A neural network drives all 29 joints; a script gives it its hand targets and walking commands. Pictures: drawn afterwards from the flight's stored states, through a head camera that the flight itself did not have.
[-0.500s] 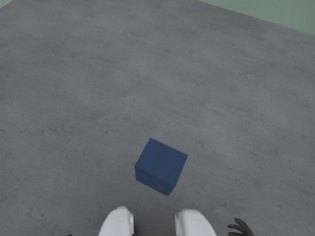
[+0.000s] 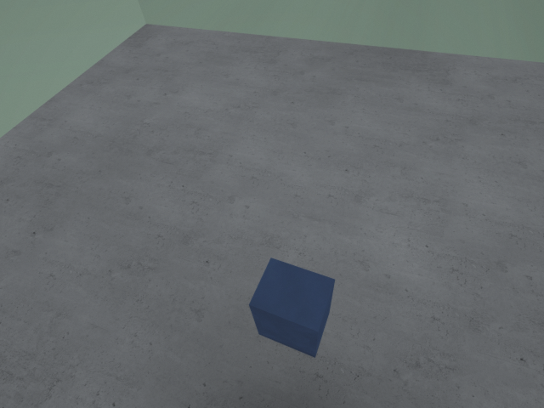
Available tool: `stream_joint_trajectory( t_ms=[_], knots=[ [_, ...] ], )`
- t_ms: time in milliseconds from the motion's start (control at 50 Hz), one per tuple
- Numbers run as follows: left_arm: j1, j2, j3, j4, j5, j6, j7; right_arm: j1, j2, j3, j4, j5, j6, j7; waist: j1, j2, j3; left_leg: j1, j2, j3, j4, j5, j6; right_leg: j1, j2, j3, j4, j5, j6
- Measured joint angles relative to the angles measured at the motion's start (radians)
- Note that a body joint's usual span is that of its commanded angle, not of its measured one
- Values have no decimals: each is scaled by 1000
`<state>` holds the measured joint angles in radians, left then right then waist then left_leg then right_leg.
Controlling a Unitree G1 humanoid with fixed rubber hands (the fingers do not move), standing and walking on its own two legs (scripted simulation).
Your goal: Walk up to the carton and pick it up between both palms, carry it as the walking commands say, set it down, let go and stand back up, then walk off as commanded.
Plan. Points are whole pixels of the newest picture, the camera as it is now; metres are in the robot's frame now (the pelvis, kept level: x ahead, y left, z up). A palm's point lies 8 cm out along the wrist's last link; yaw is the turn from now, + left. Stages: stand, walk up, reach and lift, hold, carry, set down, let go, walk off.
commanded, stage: walk up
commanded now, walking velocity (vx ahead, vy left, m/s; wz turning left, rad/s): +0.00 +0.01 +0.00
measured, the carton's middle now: (293, 309) +0.48 -0.02 -0.63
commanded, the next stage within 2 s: none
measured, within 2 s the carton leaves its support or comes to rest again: neither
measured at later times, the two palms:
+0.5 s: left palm out of the picture +0.09 +0.26 -0.17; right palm out of the picture +0.09 -0.18 -0.15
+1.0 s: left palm (131, 388) +0.19 +0.29 -0.19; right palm (416, 390) +0.15 -0.20 -0.13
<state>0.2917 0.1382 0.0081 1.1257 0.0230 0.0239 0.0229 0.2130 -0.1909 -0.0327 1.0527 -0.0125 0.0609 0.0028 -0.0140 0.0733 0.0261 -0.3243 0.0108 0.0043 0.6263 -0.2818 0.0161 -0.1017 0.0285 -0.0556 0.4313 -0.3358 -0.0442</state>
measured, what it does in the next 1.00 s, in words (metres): walks ahead: left foot, then right foot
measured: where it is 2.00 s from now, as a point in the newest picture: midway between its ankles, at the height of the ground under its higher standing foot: outside the picture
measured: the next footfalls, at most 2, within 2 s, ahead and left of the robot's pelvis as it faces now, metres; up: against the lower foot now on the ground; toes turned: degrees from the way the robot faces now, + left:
left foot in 0.04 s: +0.06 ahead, +0.12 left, +0.00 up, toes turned +5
right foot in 0.56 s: +0.18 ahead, -0.08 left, +0.00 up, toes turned -5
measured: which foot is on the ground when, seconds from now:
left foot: up 0.00-0.02, down 0.04-0.64, up 0.66-0.86, down 0.88-1.00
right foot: down 0.00-0.34, up 0.36-0.54, down 0.56-0.88, up 0.90-1.00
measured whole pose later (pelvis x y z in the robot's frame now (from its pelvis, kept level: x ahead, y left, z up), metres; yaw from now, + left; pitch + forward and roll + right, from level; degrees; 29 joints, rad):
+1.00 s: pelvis +0.11 +0.05 -0.02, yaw +2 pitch -1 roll -2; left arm 0.04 0.24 0.06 1.06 0.01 0.10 0.03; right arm 0.15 -0.17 -0.04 1.01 -0.02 0.02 -0.05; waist -0.04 -0.09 0.20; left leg -0.31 0.05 0.06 0.70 -0.37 0.02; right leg -0.48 0.00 -0.01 1.16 -0.57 0.02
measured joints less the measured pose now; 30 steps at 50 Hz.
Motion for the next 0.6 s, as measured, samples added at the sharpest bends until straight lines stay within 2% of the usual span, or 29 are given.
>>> stream_joint_trajectory(
  t_ms=[40,60,100,140,180,280,320,380,440,480,560,600],
  knots=[
    [-12,-8,0,-6,-6,-12,6,26,-1,-3,18,4,-12,-11,-11,8,-2,68,10,-4,-75,-9,-2,1,15,-27,9,-11,-2],
    [-25,-5,-1,-10,-9,-17,8,28,9,-4,33,6,-18,-18,-12,-13,6,82,1,-5,-99,-21,-12,-2,4,-33,27,-22,-1],
    [-39,3,-5,-25,-6,-32,8,37,28,-1,50,8,-33,-21,7,-63,15,100,-18,11,-118,-3,-15,-11,-19,-21,64,-42,-1],
    [-22,3,-4,-41,5,-42,3,52,30,-5,58,4,-36,-15,20,-83,-1,92,-16,27,-77,-44,-11,-20,-20,-6,96,-66,-3],
    [-3,3,-1,-31,10,-38,0,71,26,-7,65,1,-39,-11,16,-87,-22,91,-5,26,-38,-72,-6,-2,-12,-11,100,-85,-4],
    [57,12,7,-4,19,-45,-5,118,10,-6,71,-7,-46,-9,41,-85,-81,76,20,47,71,-137,-21,58,-3,-15,74,-119,12],
    [80,25,12,8,9,-46,-1,112,9,1,69,2,-65,-6,45,-104,-81,97,16,70,35,-139,-10,78,-20,-5,92,-147,27],
    [85,45,12,37,-7,-34,1,91,30,4,38,-1,-108,-15,32,-152,-69,137,-19,114,14,-157,17,-15,-68,20,320,-199,40],
    [33,48,5,32,-15,-14,6,85,49,24,20,5,-129,-34,4,-136,-13,183,-19,103,-10,-160,28,-117,-63,3,490,-215,54],
    [-15,51,1,15,-21,-6,6,86,69,27,29,9,-117,-45,3,-128,27,227,-25,100,-53,-150,24,-157,-71,-8,449,-160,54],
    [-99,45,-1,-8,-30,-2,11,91,116,19,68,19,-84,-51,-7,-117,86,303,-52,89,-127,-133,22,-174,-88,-23,221,17,57],
    [-134,24,3,5,-29,-3,15,94,120,12,85,26,-66,-47,-18,-73,101,316,-35,68,-111,-152,16,-145,-74,-48,188,47,30]
  ],
)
